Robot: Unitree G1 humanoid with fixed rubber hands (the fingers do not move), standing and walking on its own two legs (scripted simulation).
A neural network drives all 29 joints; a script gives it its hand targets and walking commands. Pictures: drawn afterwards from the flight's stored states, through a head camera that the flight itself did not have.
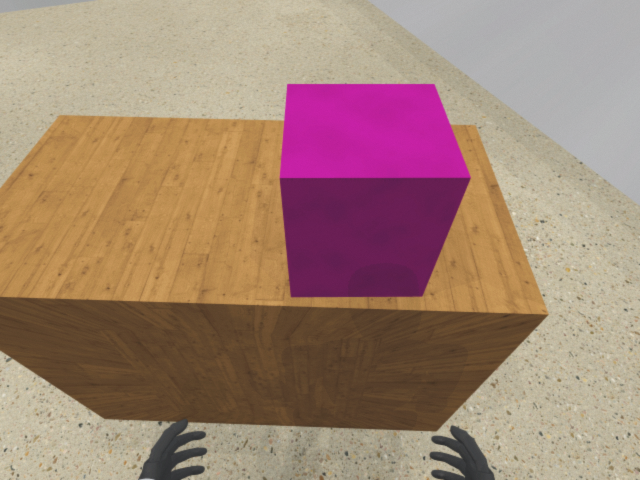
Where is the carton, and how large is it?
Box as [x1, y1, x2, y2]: [280, 84, 470, 296]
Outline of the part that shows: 287,84 280,167 280,186 291,296 421,296 470,178 434,84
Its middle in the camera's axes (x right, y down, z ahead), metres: +0.06 -0.07 +0.58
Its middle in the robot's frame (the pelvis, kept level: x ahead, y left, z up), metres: +0.50 -0.02 +0.06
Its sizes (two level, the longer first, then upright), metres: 0.210 0.200 0.250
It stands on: a pedestal, 0.72 m high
